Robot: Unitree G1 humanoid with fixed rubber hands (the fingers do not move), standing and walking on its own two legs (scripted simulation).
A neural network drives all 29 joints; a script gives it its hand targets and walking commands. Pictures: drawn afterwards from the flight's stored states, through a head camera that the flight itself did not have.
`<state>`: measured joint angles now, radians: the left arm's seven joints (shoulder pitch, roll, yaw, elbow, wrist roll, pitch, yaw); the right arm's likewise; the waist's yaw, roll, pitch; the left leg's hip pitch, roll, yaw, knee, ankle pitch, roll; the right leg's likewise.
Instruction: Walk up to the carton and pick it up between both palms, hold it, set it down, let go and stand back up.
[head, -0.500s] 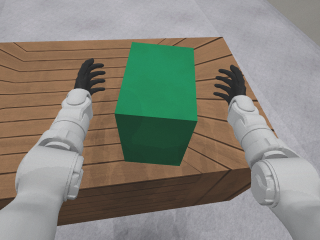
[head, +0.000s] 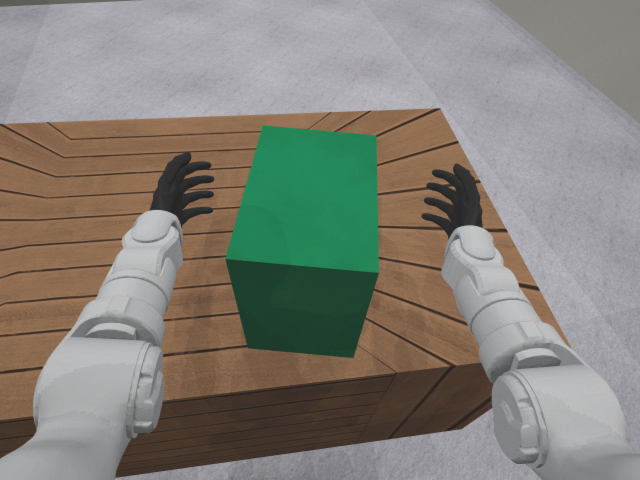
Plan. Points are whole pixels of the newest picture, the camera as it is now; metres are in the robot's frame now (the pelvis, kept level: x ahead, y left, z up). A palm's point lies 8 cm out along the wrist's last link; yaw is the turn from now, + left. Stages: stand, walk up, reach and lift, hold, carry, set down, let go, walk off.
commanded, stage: set down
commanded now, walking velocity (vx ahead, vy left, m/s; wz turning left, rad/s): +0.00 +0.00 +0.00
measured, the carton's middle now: (309, 246) +0.50 -0.01 -0.05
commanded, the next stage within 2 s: none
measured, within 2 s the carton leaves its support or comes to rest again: neither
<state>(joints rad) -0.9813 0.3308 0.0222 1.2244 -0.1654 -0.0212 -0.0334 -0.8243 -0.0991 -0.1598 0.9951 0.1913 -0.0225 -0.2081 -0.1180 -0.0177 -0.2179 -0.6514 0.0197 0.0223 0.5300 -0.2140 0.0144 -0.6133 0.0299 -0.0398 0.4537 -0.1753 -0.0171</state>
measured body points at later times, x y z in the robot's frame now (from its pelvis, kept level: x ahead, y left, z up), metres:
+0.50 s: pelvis -0.01 +0.00 +0.00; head +0.05 +0.04 +0.44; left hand +0.39 +0.21 +0.01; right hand +0.35 -0.18 +0.02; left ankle +0.01 +0.10 -0.73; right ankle +0.01 -0.11 -0.73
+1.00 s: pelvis -0.02 +0.01 +0.00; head +0.03 +0.04 +0.45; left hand +0.34 +0.21 -0.01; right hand +0.30 -0.17 -0.02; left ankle +0.01 +0.10 -0.73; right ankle +0.01 -0.11 -0.73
